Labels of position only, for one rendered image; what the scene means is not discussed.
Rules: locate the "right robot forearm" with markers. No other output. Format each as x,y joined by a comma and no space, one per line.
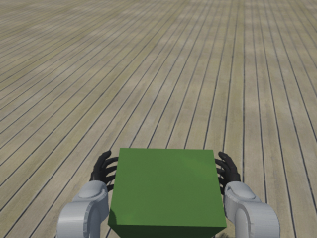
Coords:
251,217

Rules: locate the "carton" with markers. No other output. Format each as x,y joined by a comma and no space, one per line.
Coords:
166,193

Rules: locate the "left robot hand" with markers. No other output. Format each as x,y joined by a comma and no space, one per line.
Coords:
100,171

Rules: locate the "left robot forearm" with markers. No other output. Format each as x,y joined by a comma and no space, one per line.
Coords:
82,217

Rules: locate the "right robot hand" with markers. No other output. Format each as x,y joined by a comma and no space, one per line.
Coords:
230,172

